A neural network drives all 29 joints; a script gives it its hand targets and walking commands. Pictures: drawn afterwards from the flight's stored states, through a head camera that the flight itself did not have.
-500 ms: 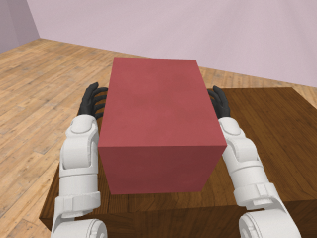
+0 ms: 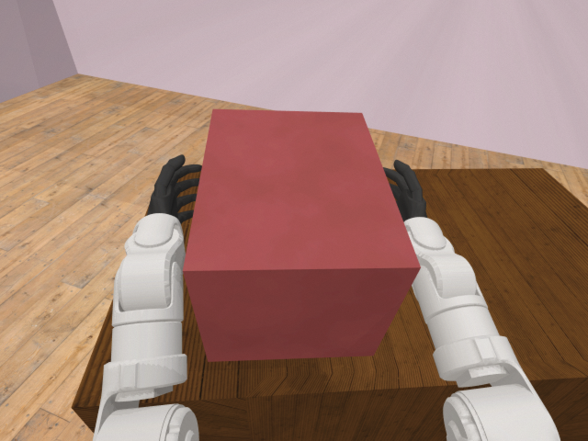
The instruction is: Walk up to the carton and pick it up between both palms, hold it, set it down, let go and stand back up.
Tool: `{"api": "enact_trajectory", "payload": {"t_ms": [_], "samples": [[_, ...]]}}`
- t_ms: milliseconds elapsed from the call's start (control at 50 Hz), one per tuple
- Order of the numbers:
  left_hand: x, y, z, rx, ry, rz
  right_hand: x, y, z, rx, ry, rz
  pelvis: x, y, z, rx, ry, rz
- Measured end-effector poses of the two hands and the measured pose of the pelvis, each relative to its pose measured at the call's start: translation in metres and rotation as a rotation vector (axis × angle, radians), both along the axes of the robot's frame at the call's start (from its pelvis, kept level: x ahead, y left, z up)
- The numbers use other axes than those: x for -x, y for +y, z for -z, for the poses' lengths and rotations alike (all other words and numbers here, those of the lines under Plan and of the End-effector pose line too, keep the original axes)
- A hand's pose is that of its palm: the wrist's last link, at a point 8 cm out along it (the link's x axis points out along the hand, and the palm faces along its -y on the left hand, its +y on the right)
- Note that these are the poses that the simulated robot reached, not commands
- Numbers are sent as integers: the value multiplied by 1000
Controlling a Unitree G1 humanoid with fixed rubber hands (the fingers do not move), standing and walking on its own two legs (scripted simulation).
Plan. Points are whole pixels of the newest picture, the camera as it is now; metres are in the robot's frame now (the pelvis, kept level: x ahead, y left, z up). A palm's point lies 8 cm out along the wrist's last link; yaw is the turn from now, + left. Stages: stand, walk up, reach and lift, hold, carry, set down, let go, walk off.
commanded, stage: hold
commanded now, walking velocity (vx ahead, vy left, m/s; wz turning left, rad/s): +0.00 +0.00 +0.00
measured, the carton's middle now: (290, 228) +0.38 +0.00 +0.14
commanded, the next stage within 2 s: none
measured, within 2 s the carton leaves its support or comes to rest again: neither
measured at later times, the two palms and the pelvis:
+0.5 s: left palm (168, 218) +0.35 +0.15 +0.19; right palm (411, 222) +0.35 -0.16 +0.17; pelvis +0.00 +0.00 +0.00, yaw +0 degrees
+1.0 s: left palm (167, 216) +0.35 +0.16 +0.19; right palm (410, 219) +0.36 -0.16 +0.17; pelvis +0.00 +0.00 +0.00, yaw +0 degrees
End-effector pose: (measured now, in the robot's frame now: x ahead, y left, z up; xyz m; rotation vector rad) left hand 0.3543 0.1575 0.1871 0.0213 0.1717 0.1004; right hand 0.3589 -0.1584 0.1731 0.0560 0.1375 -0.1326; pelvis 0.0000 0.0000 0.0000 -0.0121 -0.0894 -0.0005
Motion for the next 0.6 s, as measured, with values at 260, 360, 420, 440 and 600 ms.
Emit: {"api": "enact_trajectory", "payload": {"t_ms": [260,360,420,440,600], "samples": [[-1,-4,4,3,10,7,2,-4,5,-10,11,8,0,-1,0,0,2,5],[3,-4,0,-4,-15,7,5,-4,1,-25,-13,11,0,0,0,2,-2,6],[3,-4,0,3,-2,3,5,-4,2,-22,0,10,2,-1,0,-1,-6,8],[3,-4,0,5,2,3,5,-4,3,-19,4,9,2,-1,0,-2,-6,8],[5,-2,-1,9,-5,2,6,-2,-2,-6,-3,7,5,-1,0,-3,-8,8]]}}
